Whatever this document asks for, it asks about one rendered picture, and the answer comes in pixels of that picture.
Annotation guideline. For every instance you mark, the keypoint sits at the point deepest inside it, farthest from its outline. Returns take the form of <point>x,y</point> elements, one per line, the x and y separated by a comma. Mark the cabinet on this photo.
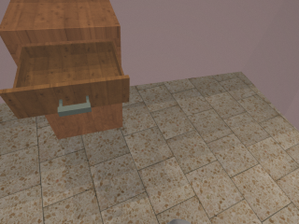
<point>29,23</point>

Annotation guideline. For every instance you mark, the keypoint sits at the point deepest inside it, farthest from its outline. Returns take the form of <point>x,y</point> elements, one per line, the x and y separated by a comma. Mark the handle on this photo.
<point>68,110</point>

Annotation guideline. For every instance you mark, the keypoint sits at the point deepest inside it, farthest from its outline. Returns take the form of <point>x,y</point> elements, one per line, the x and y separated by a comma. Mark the drawer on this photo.
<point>68,72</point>

